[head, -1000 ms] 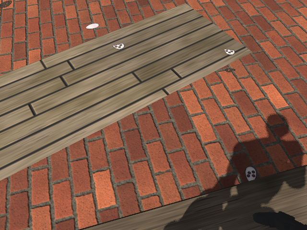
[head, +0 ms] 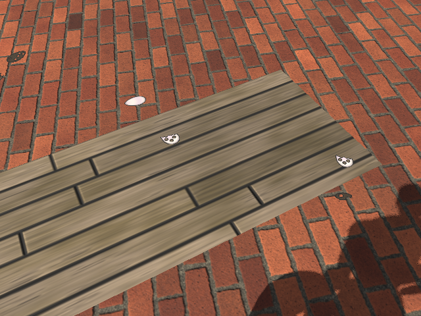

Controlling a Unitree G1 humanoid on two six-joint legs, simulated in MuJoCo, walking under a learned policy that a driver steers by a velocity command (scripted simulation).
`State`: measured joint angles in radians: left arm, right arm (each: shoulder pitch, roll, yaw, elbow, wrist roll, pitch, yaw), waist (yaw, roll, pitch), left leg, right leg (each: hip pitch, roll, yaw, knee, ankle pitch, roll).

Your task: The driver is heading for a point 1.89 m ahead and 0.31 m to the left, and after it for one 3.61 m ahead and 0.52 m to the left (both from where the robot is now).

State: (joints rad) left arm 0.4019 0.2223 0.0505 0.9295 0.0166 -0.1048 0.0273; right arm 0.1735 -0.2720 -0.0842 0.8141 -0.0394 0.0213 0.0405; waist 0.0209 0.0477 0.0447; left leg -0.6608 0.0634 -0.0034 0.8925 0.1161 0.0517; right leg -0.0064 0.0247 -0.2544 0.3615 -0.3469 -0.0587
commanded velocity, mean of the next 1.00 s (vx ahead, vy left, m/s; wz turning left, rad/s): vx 0.06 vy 0.00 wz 0.38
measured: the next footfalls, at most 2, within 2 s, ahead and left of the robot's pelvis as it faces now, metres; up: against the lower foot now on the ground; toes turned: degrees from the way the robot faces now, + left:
left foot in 0.22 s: +0.26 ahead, +0.12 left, -0.12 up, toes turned +14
right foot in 0.80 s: +0.25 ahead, -0.11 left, -0.12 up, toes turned +24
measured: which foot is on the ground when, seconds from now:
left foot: up 0.00-0.20, down 0.22-0.80, up 0.82-1.00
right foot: down 0.00-0.22, up 0.24-0.78, down 0.80-1.00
